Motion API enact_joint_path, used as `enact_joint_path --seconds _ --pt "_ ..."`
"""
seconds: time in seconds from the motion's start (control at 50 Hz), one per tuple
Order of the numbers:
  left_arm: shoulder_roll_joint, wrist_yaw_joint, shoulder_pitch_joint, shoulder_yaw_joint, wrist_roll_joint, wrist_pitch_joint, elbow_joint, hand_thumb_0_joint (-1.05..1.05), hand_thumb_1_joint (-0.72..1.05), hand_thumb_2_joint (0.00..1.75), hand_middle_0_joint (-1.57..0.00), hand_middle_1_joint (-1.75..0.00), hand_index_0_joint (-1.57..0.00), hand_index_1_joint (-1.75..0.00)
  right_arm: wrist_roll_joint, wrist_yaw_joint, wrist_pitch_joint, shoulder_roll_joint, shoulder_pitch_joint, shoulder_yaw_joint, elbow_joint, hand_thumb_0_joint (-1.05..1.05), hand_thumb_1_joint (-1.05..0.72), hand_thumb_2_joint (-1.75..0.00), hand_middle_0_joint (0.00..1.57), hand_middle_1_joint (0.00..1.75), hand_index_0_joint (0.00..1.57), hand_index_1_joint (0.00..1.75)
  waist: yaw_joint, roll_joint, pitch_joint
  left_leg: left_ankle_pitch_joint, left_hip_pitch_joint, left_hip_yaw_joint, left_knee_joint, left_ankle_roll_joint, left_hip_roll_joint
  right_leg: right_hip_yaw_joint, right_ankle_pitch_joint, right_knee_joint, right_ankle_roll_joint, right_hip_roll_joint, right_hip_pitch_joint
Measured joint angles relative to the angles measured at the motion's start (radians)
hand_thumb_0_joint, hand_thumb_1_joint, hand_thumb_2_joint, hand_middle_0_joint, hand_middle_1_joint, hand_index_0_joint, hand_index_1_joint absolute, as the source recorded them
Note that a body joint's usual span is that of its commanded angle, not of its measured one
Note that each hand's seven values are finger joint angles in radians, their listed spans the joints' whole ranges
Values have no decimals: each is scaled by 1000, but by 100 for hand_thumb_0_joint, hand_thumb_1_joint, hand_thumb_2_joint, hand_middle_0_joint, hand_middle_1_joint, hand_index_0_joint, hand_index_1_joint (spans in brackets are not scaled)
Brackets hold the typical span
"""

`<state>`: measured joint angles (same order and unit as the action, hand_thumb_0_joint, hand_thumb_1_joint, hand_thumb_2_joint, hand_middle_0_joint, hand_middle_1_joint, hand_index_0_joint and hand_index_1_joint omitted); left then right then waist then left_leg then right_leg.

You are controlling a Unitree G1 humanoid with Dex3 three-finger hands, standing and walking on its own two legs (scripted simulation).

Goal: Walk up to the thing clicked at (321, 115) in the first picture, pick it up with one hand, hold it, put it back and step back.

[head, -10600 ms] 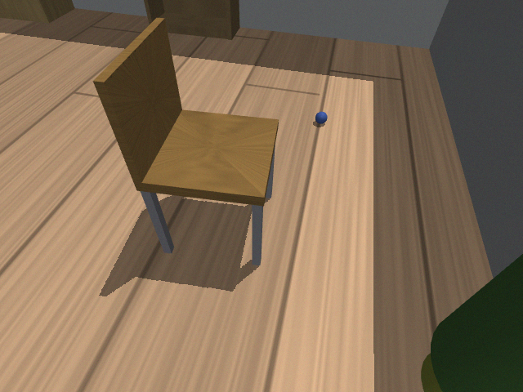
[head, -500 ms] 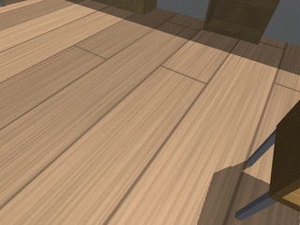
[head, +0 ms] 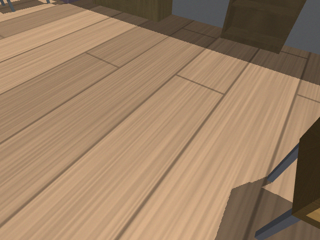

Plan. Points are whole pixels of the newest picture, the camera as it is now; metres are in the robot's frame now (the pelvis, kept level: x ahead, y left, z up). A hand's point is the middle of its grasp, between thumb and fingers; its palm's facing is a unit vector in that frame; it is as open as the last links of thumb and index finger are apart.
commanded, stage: stand
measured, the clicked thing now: out of the picture +0.95 -1.73 -0.74
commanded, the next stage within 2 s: walk up in 1.94 s
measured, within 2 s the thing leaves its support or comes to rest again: neither
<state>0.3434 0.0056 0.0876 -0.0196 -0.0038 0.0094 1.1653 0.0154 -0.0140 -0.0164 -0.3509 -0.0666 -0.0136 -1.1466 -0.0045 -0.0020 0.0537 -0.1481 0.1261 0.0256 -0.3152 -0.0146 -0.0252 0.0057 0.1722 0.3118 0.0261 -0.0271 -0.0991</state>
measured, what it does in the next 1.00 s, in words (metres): stands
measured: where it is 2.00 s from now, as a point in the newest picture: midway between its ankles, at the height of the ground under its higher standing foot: outside the picture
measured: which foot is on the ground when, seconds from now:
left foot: down 0.00-1.00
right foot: down 0.00-1.00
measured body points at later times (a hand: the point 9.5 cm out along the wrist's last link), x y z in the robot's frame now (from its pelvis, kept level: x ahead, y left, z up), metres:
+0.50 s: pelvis +0.00 +0.00 +0.00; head +0.01 +0.00 +0.45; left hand +0.07 +0.30 -0.13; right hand +0.07 -0.30 -0.13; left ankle +0.02 +0.13 -0.75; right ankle +0.00 -0.14 -0.75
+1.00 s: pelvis +0.01 +0.00 +0.00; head +0.01 +0.00 +0.45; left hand +0.07 +0.31 -0.13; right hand +0.09 -0.30 -0.13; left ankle +0.02 +0.13 -0.75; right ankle +0.00 -0.14 -0.75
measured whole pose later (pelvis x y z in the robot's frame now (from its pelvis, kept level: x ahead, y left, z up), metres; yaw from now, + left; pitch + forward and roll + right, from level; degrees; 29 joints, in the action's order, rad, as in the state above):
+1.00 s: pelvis +0.01 +0.00 +0.00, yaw +1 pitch -2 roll +0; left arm 0.35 0.00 0.11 0.00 -0.01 0.01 1.14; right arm 0.01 -0.02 -0.01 -0.36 -0.09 -0.01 -1.14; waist 0.00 0.00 0.05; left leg -0.16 0.13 0.01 -0.32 -0.01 -0.02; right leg -0.01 0.18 0.30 0.03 -0.04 -0.09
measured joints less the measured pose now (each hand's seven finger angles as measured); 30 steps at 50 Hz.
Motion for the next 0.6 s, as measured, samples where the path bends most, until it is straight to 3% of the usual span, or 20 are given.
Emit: enact_joint_path --seconds 0.6 --pt "3 -1 17 18 -1 1 -23 0 90 90 -20 -30 -20 -30 -3 -2 4 -4 -29 4 -9 1 -91 -90 21 30 20 30 9 0 -3 -2 7 -8 -5 3 7 -8 5 3 3 -7 -2"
